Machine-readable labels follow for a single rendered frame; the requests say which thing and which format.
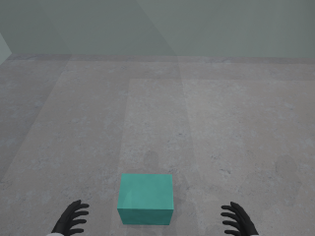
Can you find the right robot hand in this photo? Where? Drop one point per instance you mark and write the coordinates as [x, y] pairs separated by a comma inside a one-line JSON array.
[[244, 224]]

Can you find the left robot hand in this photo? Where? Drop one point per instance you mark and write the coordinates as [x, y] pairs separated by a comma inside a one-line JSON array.
[[65, 222]]

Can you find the carton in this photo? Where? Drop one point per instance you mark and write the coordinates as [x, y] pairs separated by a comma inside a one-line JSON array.
[[145, 199]]

